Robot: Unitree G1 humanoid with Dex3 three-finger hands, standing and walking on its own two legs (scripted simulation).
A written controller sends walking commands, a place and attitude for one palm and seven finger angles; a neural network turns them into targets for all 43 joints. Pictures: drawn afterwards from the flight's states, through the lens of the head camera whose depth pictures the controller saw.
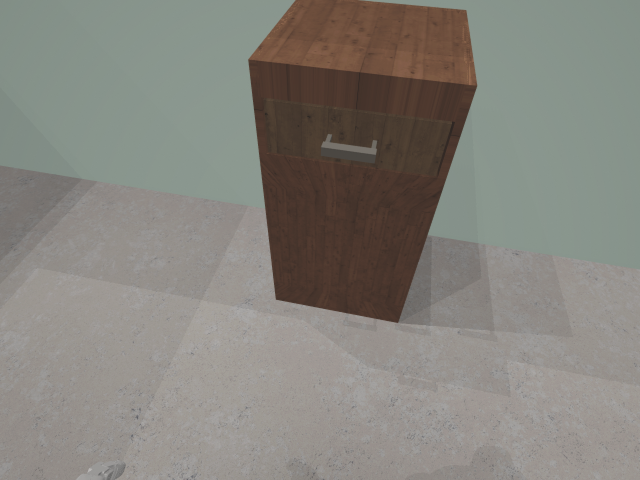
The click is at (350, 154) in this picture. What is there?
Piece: drawer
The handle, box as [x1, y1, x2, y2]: [321, 134, 376, 163]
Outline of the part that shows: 322,143 321,155 374,163 376,151 375,140 373,140 372,146 370,148 331,143 331,134 328,134 326,140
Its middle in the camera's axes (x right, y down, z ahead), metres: +0.06 -0.21 +0.87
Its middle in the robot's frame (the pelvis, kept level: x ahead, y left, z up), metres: +0.79 -0.02 -0.03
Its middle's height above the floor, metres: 0.74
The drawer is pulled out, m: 0.00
